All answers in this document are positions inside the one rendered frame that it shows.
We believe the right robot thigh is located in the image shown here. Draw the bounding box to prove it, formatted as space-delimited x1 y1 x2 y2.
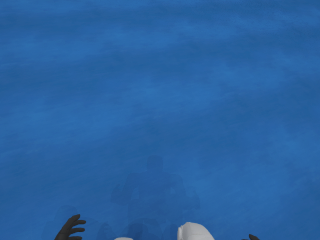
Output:
177 222 215 240

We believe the left robot hand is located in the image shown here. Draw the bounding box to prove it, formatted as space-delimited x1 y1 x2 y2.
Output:
54 214 86 240

